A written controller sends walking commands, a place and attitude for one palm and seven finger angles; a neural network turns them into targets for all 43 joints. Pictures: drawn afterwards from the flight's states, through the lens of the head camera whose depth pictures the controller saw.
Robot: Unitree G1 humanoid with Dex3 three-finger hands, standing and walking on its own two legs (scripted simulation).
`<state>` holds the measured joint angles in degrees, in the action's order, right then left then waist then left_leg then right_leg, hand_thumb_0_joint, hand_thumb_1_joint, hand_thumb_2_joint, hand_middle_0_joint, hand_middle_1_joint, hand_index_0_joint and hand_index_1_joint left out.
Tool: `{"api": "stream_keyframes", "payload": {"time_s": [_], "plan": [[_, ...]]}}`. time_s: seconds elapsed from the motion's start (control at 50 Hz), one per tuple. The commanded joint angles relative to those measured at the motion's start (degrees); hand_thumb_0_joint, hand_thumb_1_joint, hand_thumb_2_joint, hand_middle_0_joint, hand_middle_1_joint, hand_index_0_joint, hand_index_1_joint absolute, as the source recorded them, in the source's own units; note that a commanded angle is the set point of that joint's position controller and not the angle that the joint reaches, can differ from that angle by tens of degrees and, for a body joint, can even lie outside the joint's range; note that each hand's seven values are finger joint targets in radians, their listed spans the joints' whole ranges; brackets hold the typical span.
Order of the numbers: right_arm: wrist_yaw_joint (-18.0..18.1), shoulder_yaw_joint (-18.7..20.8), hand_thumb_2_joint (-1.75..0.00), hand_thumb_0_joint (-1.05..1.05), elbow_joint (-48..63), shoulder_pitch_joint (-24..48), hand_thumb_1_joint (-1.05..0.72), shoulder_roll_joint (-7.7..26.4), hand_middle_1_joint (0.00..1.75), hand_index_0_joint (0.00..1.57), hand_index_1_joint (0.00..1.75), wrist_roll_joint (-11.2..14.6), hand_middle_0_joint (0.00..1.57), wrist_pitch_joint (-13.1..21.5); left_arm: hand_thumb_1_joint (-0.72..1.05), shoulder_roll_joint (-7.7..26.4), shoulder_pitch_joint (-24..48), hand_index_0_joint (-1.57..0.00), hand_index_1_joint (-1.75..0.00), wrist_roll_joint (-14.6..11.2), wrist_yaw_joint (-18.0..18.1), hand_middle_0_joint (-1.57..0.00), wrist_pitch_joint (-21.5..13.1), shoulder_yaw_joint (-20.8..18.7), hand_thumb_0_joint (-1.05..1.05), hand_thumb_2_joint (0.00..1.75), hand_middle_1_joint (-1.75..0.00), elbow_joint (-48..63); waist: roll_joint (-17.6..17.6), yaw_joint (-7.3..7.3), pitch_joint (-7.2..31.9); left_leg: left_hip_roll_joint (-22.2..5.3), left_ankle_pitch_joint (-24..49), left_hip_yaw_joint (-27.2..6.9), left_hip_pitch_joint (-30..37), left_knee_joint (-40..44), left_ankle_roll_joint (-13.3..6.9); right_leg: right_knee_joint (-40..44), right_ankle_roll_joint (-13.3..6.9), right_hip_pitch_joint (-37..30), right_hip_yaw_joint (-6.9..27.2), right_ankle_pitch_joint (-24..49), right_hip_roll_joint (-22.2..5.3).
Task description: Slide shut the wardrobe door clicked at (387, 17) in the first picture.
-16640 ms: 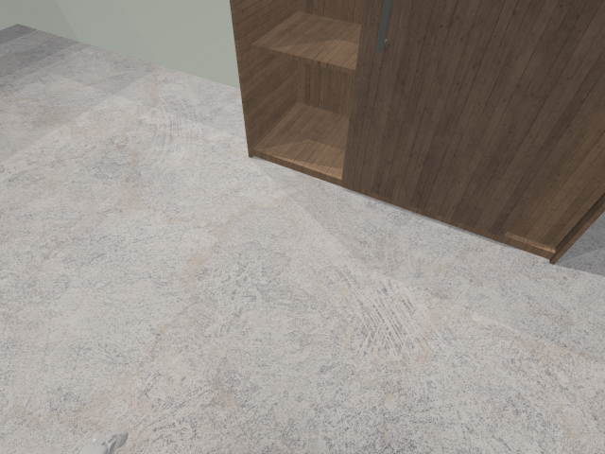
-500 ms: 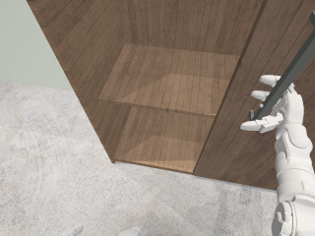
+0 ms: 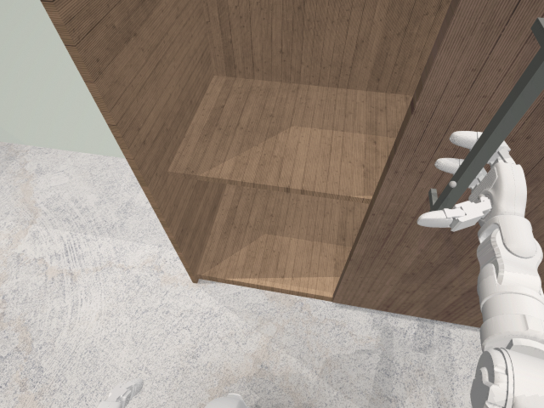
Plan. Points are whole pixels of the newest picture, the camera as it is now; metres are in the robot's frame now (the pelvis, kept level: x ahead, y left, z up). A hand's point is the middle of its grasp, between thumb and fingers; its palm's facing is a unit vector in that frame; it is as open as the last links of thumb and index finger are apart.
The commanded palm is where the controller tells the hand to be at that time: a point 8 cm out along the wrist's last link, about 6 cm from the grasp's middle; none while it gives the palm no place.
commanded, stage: grip the handle and tug to test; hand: right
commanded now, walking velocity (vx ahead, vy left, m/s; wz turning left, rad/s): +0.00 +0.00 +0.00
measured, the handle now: (476, 144) +0.49 -0.22 +0.13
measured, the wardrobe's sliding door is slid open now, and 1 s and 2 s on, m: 0.51 0.51 0.50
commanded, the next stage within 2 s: tug the door sideways, standing still in 1.46 s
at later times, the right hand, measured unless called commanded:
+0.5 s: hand (449, 181) +0.44 -0.19 +0.10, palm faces +0.06 +1.00 -0.02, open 9.2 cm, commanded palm +0.41 -0.24 +0.10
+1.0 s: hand (451, 182) +0.44 -0.20 +0.10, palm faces +0.07 +1.00 -0.01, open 5.3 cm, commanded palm +0.40 -0.24 +0.10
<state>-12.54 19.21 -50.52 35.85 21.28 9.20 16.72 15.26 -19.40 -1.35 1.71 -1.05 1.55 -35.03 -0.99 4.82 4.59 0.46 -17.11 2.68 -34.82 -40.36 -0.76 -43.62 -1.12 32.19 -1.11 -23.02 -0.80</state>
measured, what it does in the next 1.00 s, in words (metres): stands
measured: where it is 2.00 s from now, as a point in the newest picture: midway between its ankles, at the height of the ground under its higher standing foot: outside the picture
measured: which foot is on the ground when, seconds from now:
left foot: down 0.00-1.00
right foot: down 0.00-1.00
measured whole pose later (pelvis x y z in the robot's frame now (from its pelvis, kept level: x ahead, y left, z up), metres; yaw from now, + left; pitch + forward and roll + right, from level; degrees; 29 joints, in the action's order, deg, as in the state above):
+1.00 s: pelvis +0.01 +0.00 +0.00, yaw +1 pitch +11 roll +1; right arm -10.2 18.4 -44.5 31.6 19.9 9.7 15.1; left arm 14.8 -19.7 -1.3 1.1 -0.9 1.2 -34.7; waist -1.5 4.7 5.0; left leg 0.7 -17.3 2.0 -33.4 -39.4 -0.5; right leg -42.5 -1.3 30.4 -1.7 -23.4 -0.9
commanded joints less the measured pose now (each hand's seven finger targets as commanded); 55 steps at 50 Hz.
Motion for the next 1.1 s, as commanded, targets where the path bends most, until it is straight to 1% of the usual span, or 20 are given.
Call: {"api": "stream_keyframes", "payload": {"time_s": [0.0, 0.04, 0.06, 0.12, 0.18, 0.34, 0.38, 0.44, 0.46, 0.54, 0.58, 0.62, 0.66, 0.72, 0.74, 0.86, 0.92, 0.98, 1.04, 1.08], "plan": [[0.46, 0.94, -0.30, 0.00, 12.67, 24.26, 0.50, 12.27, 1.20, 0.30, 1.20, 0.76, 0.30, 4.10, 0.90, 8.02, -3.88, -0.20, -0.30, -0.22, 0.54, -0.20, -1.73, -2.87, 0.00, 0.90, -0.30, 5.59, -3.12, 0.39, 19.65, 0.71, 16.62, -1.65, 13.06, 2.49, -0.73, 5.63, 0.04, -6.76, 1.70, 17.44, 0.63], [0.64, 2.20, -0.32, 0.00, 12.39, 25.04, 0.45, 14.06, 1.21, 0.30, 1.21, 0.71, 0.30, 4.17, 0.90, 8.41, -4.36, -0.20, -0.30, -0.07, 0.65, -0.20, -1.63, -2.98, 0.00, 0.90, -0.30, 5.25, -1.63, 0.48, 20.37, 0.79, 16.73, -1.75, 13.53, 2.40, -0.73, 5.36, -0.07, -6.61, 1.89, 17.70, 0.58], [0.66, 3.23, -0.34, 0.00, 12.23, 23.90, 0.41, 14.88, 1.21, 0.31, 1.21, 0.68, 0.31, 4.06, 0.90, 8.37, -4.30, -0.20, -0.30, -0.11, 0.64, -0.20, -1.64, -3.05, 0.00, 0.90, -0.30, 5.54, -2.71, -0.19, 21.13, 0.74, 17.22, -1.95, 14.22, 2.35, -0.74, 5.36, -0.02, -6.57, 1.65, 18.07, 0.63], [0.60, 2.42, -0.40, 0.00, 11.99, 24.99, 0.27, 14.00, 1.23, 0.32, 1.23, 0.77, 0.32, 4.02, 0.90, 8.34, -4.43, -0.20, -0.30, -0.15, 0.67, -0.20, -1.72, -3.10, 0.00, 0.90, -0.30, 5.26, -1.52, 0.41, 20.61, 0.80, 17.21, -1.59, 13.39, 2.25, -0.66, 5.31, 0.09, -6.74, 1.91, 18.50, 0.43], [0.59, 0.12, -0.46, 0.00, 12.35, 25.66, 0.13, 11.37, 1.25, 0.34, 1.25, 0.72, 0.34, 3.84, 0.90, 8.18, -4.79, -0.20, -0.30, -0.14, 0.40, -0.20, -1.67, -3.09, 0.00, 0.90, -0.30, 5.03, -3.67, 0.98, 20.68, 0.93, 17.31, -1.17, 11.46, 2.11, -0.76, 5.10, 0.36, -8.68, 2.26, 20.32, 0.29], [1.98, 1.27, -0.62, 0.00, 15.52, 20.84, -0.25, 11.37, 1.31, 0.38, 1.31, 0.80, 0.38, 3.46, 0.90, 8.14, -4.98, -0.20, -0.30, 0.09, -0.03, -0.20, -1.46, -3.53, 0.00, 0.90, -0.30, 5.53, -1.51, -0.35, 22.12, 1.11, 19.37, -1.03, 13.40, 1.90, -0.75, 5.17, 0.51, -9.20, 2.22, 23.64, 0.04], [2.20, 0.82, -0.66, 0.00, 17.16, 20.24, -0.34, 10.95, 1.32, 0.39, 1.32, 0.54, 0.39, 3.58, 0.90, 7.92, -4.76, -0.20, -0.30, 0.03, -0.22, -0.20, -1.54, -3.58, 0.00, 0.90, -0.30, 5.54, -3.62, -0.54, 21.98, 1.00, 19.52, -1.00, 13.36, 1.89, -0.78, 5.39, 0.81, -9.75, 2.15, 24.39, 0.02], [2.44, 0.00, -0.72, 0.00, 15.99, 20.75, -0.48, 10.25, 1.34, 0.41, 1.34, 0.54, 0.41, 3.04, 0.90, 8.09, -4.60, -0.20, -0.30, -0.09, -0.08, -0.20, -1.44, -3.47, 0.00, 0.90, -0.30, 5.21, -0.89, 0.34, 18.94, 1.13, 17.96, -0.89, 12.52, 2.60, -0.74, 5.69, 0.48, -8.40, 2.09, 21.56, -0.07], [2.52, -0.38, -0.74, 0.00, 16.63, 22.82, -0.53, 9.97, 1.35, 0.41, 1.35, 0.57, 0.41, 3.11, 0.90, 8.04, -4.49, -0.20, -0.30, -0.14, 0.00, -0.20, -1.45, -3.46, 0.00, 0.90, -0.30, 5.12, -2.01, 0.71, 19.30, 1.04, 17.45, -0.99, 12.20, 2.76, -0.63, 5.87, 0.44, -8.72, 1.99, 20.49, 0.08], [2.45, 1.15, -0.82, 0.00, 15.26, 21.85, -0.71, 11.91, 1.37, 0.43, 1.37, 0.22, 0.43, 3.21, 0.90, 8.18, -4.62, -0.20, -0.30, 0.02, 0.24, -0.20, -1.53, -3.31, 0.00, 0.90, -0.30, 4.94, -1.62, 0.06, 19.67, 0.83, 17.94, -1.33, 13.70, 2.61, -0.83, 5.83, 0.34, -7.75, 1.90, 20.13, 0.31], [2.22, 0.11, -0.86, 0.00, 16.22, 21.73, -0.81, 10.25, 1.39, 0.44, 1.39, 0.39, 0.44, 3.52, 0.90, 7.78, -4.21, -0.20, -0.30, -0.06, 0.12, -0.20, -1.70, -3.36, 0.00, 0.90, -0.30, 5.11, -3.93, -0.09, 20.63, 0.86, 17.94, -1.27, 13.08, 2.53, -0.87, 5.74, 0.57, -9.45, 1.90, 21.08, 0.36], [2.12, 0.77, -0.90, 0.00, 14.96, 22.02, -0.90, 11.01, 1.40, 0.45, 1.40, 0.73, 0.45, 3.44, 0.90, 8.07, -4.37, -0.20, -0.30, 0.00, 0.21, -0.20, -1.72, -3.31, 0.00, 0.90, -0.30, 4.88, -1.23, 0.25, 20.23, 0.93, 17.90, -1.22, 13.28, 2.64, -0.72, 5.64, 0.41, -8.44, 1.85, 20.14, 0.30], [1.96, 2.78, -0.90, 0.00, 15.20, 20.39, -0.90, 13.15, 1.40, 0.45, 1.40, 0.89, 0.45, 3.70, 0.90, 8.18, -4.44, -0.20, -0.30, 0.04, 0.27, -0.20, -1.59, -3.36, 0.00, 0.90, -0.30, 5.24, -0.05, -0.59, 21.48, 0.83, 19.70, -1.74, 15.91, 2.42, -0.70, 5.63, 0.11, -7.19, 1.53, 20.50, 0.46], [1.42, -0.08, -0.90, 0.00, 17.79, 20.54, -0.90, 10.13, 1.40, 0.45, 1.40, 0.81, 0.45, 3.91, 0.90, 7.57, -3.51, -0.20, -0.30, -0.20, 0.20, -0.20, -1.73, -3.31, 0.00, 0.90, -0.30, 5.69, -4.85, -0.47, 20.74, 0.72, 19.70, -1.30, 13.91, 2.33, -0.91, 5.66, 0.68, -9.53, 1.59, 22.69, 0.31], [1.51, 0.25, -0.90, 0.00, 17.56, 19.58, -0.90, 10.18, 1.40, 0.45, 1.40, 1.04, 0.45, 3.72, 0.90, 7.69, -3.94, -0.20, -0.30, -0.08, 0.12, -0.20, -1.71, -3.40, 0.00, 0.90, -0.30, 5.65, -2.56, -0.53, 20.84, 0.90, 20.10, -1.14, 14.11, 2.32, -0.96, 5.50, 0.51, -9.59, 1.94, 23.76, 0.22], [1.87, 0.37, -0.90, 0.00, 20.38, 17.14, -0.90, 10.19, 1.40, 0.45, 1.40, 1.14, 0.45, 3.51, 0.90, 7.60, -3.43, -0.20, -0.30, -0.12, -0.07, -0.20, -1.77, -3.48, 0.00, 0.90, -0.30, 5.99, -3.38, -0.91, 22.03, 0.78, 22.03, -1.49, 15.47, 2.37, -0.76, 5.48, 0.56, -10.22, 1.47, 25.33, 0.21], [1.87, 1.35, -0.90, 0.00, 19.18, 15.45, -0.90, 11.20, 1.40, 0.45, 1.40, 1.20, 0.45, 3.20, 0.90, 7.83, -3.13, -0.20, -0.30, -0.27, -0.04, -0.20, -1.66, -3.41, 0.00, 0.90, -0.30, 6.15, -1.22, -1.17, 20.23, 0.85, 21.24, -1.46, 15.90, 2.57, -0.78, 5.92, 0.39, -8.16, 1.41, 22.94, 0.24], [1.76, -0.39, -0.90, 0.00, 20.23, 18.29, -0.90, 9.58, 1.40, 0.45, 1.40, 1.06, 0.45, 3.16, 0.90, 7.59, -3.01, -0.20, -0.30, -0.22, 0.14, -0.20, -1.62, -3.35, 0.00, 0.90, -0.30, 6.03, -3.76, -0.47, 20.35, 0.79, 20.64, -1.37, 14.59, 2.56, -0.85, 5.97, 0.49, -9.72, 1.55, 23.33, 0.23], [1.92, 0.84, -0.90, 0.00, 20.53, 14.79, -0.90, 10.34, 1.40, 0.45, 1.40, 1.27, 0.45, 2.82, 0.90, 7.73, -3.43, -0.20, -0.30, -0.06, 0.06, -0.20, -1.72, -3.63, 0.00, 0.90, -0.30, 6.08, -2.15, -1.34, 22.19, 0.83, 22.15, -1.46, 16.26, 2.49, -0.84, 5.65, 0.50, -9.95, 1.50, 25.41, 0.22], [1.82, -0.18, -0.90, 0.00, 22.92, 13.72, -0.90, 9.06, 1.40, 0.45, 1.40, 1.40, 0.45, 2.90, 0.90, 7.37, -3.07, -0.20, -0.30, -0.21, -0.11, -0.20, -1.77, -3.67, 0.00, 0.90, -0.30, 6.30, -4.10, -1.58, 22.61, 0.73, 23.06, -1.29, 16.16, 2.34, -0.81, 5.73, 0.81, -11.32, 1.54, 27.88, 0.04]]}}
